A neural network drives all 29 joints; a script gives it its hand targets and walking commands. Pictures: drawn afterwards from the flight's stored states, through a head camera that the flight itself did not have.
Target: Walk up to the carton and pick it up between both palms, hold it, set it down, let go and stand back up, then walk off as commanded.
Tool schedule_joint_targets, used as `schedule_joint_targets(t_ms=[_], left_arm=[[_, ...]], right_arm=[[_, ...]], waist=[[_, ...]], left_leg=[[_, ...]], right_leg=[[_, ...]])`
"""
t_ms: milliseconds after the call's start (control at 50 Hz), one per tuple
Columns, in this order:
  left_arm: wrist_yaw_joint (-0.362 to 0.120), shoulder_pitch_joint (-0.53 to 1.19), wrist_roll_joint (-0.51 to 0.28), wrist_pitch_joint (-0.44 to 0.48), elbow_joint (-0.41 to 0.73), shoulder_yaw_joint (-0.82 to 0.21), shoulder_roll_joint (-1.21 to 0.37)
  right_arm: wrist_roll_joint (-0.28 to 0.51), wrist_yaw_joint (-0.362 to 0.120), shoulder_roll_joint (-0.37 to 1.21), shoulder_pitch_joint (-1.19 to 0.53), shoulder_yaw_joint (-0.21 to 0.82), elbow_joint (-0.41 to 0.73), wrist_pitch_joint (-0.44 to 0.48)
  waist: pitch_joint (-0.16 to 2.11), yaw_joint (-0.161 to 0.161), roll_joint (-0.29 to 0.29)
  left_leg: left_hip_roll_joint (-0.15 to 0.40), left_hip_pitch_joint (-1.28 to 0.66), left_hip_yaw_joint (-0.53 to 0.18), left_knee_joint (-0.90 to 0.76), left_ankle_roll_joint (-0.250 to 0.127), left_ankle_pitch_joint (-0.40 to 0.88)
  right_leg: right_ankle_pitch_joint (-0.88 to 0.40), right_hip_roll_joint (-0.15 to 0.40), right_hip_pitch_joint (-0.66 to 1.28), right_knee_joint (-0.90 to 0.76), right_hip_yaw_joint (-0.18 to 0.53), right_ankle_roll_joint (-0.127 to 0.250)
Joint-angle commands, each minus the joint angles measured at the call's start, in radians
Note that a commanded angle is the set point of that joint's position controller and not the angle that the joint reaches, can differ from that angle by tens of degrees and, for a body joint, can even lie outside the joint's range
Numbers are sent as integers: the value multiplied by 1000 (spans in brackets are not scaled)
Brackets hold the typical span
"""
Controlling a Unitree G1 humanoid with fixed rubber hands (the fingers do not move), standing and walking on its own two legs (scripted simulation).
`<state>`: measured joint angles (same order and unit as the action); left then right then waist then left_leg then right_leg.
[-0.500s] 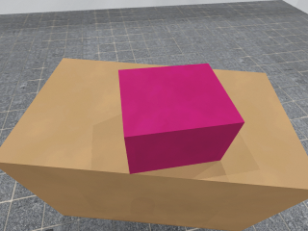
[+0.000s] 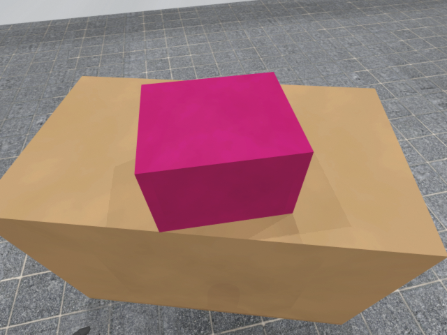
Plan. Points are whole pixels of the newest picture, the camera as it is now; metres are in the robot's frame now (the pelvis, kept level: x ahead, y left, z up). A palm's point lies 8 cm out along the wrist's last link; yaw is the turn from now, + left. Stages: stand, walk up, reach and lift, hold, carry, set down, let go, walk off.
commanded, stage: walk up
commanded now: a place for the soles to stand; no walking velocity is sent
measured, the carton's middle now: (218, 149) +0.50 +0.04 +0.03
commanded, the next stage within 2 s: reach and lift in 1.60 s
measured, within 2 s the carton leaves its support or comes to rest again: neither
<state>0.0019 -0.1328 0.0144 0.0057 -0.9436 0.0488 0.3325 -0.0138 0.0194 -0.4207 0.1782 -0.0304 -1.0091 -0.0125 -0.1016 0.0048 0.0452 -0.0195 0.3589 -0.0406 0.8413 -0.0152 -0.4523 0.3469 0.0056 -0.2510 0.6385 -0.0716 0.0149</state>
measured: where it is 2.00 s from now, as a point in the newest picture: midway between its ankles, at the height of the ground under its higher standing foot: outside the picture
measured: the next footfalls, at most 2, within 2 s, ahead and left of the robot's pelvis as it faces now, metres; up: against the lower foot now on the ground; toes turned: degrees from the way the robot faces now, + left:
left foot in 0.06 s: +0.05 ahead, +0.11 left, +0.00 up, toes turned +0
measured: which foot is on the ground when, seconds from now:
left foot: up 0.00-0.04, down 0.06-1.00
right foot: down 0.00-1.00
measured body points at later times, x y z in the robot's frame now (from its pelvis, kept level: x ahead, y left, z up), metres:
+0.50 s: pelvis -0.01 +0.01 +0.02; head -0.01 +0.00 +0.47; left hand +0.07 +0.32 -0.10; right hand +0.12 -0.29 -0.10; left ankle +0.01 +0.11 -0.72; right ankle +0.00 -0.12 -0.72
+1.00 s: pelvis +0.02 +0.00 +0.03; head +0.02 +0.00 +0.48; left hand +0.12 +0.30 -0.10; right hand +0.09 -0.31 -0.10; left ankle +0.01 +0.11 -0.72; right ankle +0.00 -0.12 -0.72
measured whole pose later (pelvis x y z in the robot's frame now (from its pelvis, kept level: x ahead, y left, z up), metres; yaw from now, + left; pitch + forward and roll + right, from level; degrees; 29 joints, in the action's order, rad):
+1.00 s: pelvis +0.02 +0.00 +0.03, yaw +0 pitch -1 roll +0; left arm 0.01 -0.08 0.01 0.04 -1.14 0.00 0.36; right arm -0.02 -0.01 -0.36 0.11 -0.01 -1.15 0.01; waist -0.01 0.02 -0.01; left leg -0.02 0.11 0.00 0.32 -0.02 -0.19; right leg 0.21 0.01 -0.09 0.31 -0.03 0.00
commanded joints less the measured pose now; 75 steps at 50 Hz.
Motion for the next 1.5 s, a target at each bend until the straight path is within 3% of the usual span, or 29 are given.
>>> schedule_joint_targets(t_ms=[0, 20, 40, 60, 80, 100, 120, 160, 180, 240, 280, 300, 320, 340, 380, 460, 640, 660, 740, 780, 860, 940, 1000, 1060, 1100, 1240, 1300, 1380, 1480], left_arm=[[28, -13, -7, 25, 52, 74, 333], [24, 26, -8, 25, 77, 65, 335], [25, 57, -16, 26, 78, 51, 268], [23, 55, -26, 20, 77, 30, 229], [28, 88, -29, 15, 70, 27, 222], [34, 49, -26, 17, 45, 46, 248], [32, 27, -12, 20, 35, 46, 256], [22, -11, -16, 36, 0, 26, 214], [21, -9, -13, 47, -1, 29, 216], [35, -8, -4, 60, -13, 31, 284], [25, 79, -4, 53, -8, 21, 292], [19, 94, -12, 50, -20, 4, 251], [16, 81, -11, 52, -29, 5, 256], [15, 67, -9, 57, -37, 4, 249], [15, 72, -3, 63, -63, -4, 262], [14, 49, -5, 69, -85, -7, 254], [11, 74, -8, 56, -124, -10, 249], [13, 85, -10, 55, -129, -13, 229], [15, 75, -5, 58, -143, -5, 236], [17, 81, -11, 55, -145, -9, 228], [16, 67, -4, 54, -149, -8, 236], [20, 100, -8, 52, -145, -4, 244], [21, 89, -8, 54, -146, -5, 239], [20, 122, -6, 46, -156, -14, 227], [21, 114, -12, 45, -144, -6, 220], [19, 94, -4, 42, -159, -3, 242], [18, 109, -3, 44, -163, -14, 233], [18, 103, -1, 45, -151, -13, 244], [21, 97, -7, 43, -158, -8, 226]], right_arm=[[-19, -7, -183, -39, -48, 80, 23], [-20, -10, -171, 6, -46, 56, 27], [-33, -9, -196, 31, -60, 41, 32], [-33, -8, -238, -2, -68, 66, 36], [-25, -15, -277, -33, -72, 74, 39], [-23, -26, -265, -75, -62, 89, 33], [-19, -27, -220, -89, -64, 86, 28], [-12, -27, -162, -146, -34, 109, 21], [-4, -30, -167, -141, -31, 102, 20], [8, -36, -146, -117, -36, 90, 19], [1, -39, -182, -132, -35, 77, 12], [-5, -43, -173, -126, -42, 64, 10], [0, -47, -163, -185, -37, 67, 6], [7, -47, -153, -183, -31, 70, 10], [0, -46, -145, -175, -26, 43, 15], [10, -48, -137, -151, -18, 2, 32], [3, -35, -141, -153, -13, -53, 41], [3, -34, -141, -150, -15, -64, 40], [7, -31, -134, -142, -17, -66, 44], [-3, -26, -139, -121, -15, -90, 45], [1, -21, -129, -135, -14, -71, 47], [-15, -23, -144, -143, -13, -76, 46], [-9, -20, -135, -120, -16, -70, 44], [2, -20, -135, -135, -17, -86, 41], [-9, -19, -150, -113, -23, -88, 40], [-9, -17, -139, -148, -11, -83, 38], [-3, -24, -135, -142, -13, -86, 39], [-5, -14, -137, -146, -14, -74, 37], [5, -23, -135, -142, -8, -70, 36]], waist=[[99, -20, -163], [127, 15, -158], [122, 39, -30], [102, 16, 61], [90, 15, 69], [100, 4, 121], [88, -8, 33], [89, -40, 101], [109, -38, 63], [227, -7, -13], [160, 15, -66], [106, 23, 29], [52, -5, -7], [46, -5, -64], [65, -1, -35], [158, 0, -118], [126, -5, -52], [107, -2, 32], [149, 6, -55], [119, 6, 31], [161, -12, -95], [149, 1, -6], [165, 1, -64], [151, 14, -85], [171, 12, -23], [149, -13, -77], [139, 6, 3], [156, -2, -78], [196, 10, -31]], left_leg=[[50, 0, -21, -207, -18, 12], [39, -137, -10, -357, -31, 120], [96, -216, -91, -420, -52, 348], [206, -242, -304, -484, -102, 395], [304, -155, -420, -511, -209, 330], [322, -89, -429, -494, -269, 306], [287, -83, -377, -488, -243, 249], [208, -40, -210, -452, -166, 334], [172, -30, -163, -418, -104, 355], [109, -171, -89, -355, -26, 446], [121, -190, -131, -466, -49, 232], [132, -178, -148, -523, -52, 94], [146, -137, -162, -532, -54, 85], [142, -101, -169, -524, -68, 88], [125, -161, -133, -522, -44, 175], [108, -241, -96, -514, -28, 272], [141, -225, -100, -600, -22, 365], [137, -212, -88, -596, -25, 373], [141, -243, -86, -563, -30, 408], [137, -216, -71, -591, -19, 461], [144, -241, -82, -543, -37, 504], [137, -230, -72, -544, -26, 528], [143, -274, -76, -534, -31, 594], [145, -280, -93, -552, -28, 520], [153, -301, -60, -554, -24, 564], [146, -253, -78, -581, -25, 490], [142, -284, -75, -581, -20, 487], [142, -292, -78, -552, -22, 501], [138, -290, -70, -558, -23, 501]], right_leg=[[-585, 327, 155, -145, 308, 194], [-528, 281, 60, -79, 233, 156], [-382, 217, -54, -32, 177, 94], [-159, 91, -158, 55, 101, 21], [74, 7, -113, 113, 16, -7], [244, 1, -45, 135, 61, 8], [259, 17, -7, 41, 79, 13], [96, 33, 67, -72, 64, 20], [-65, 36, 127, -161, 66, 24], [-314, 163, 149, -195, 231, 79], [-139, 128, 30, -207, 176, 44], [10, 107, -26, -240, 154, 36], [5, 96, -15, -256, 117, 34], [1, 94, 21, -300, 148, 29], [-49, 127, 10, -329, 166, 37], [-171, 132, 103, -354, 166, 18], [-226, 117, 138, -340, 120, -1], [-238, 118, 137, -354, 130, -1], [-266, 125, 163, -377, 132, 4], [-312, 134, 171, -369, 140, 10], [-363, 135, 201, -351, 129, 5], [-391, 146, 205, -341, 130, 10], [-432, 132, 209, -351, 119, 3], [-354, 123, 174, -371, 107, 2], [-406, 129, 185, -344, 107, 3], [-318, 121, 210, -364, 104, 0], [-334, 125, 178, -370, 115, -1], [-368, 129, 190, -368, 112, 7], [-374, 131, 232, -361, 100, 4]])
